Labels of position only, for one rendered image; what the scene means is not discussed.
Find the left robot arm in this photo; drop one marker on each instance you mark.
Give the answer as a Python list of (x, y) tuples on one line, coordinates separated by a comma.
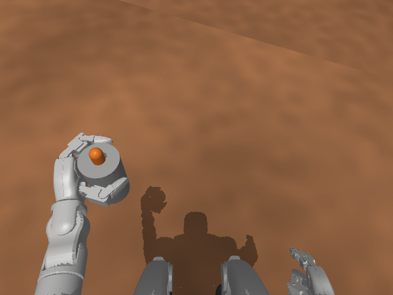
[(64, 264)]

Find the left robot hand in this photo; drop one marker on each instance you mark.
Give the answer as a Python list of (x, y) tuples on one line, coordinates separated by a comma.
[(69, 183)]

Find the bottle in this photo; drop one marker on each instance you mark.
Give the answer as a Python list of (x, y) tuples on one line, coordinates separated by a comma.
[(101, 165)]

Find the right robot hand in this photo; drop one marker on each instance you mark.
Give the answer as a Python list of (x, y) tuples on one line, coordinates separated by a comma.
[(315, 282)]

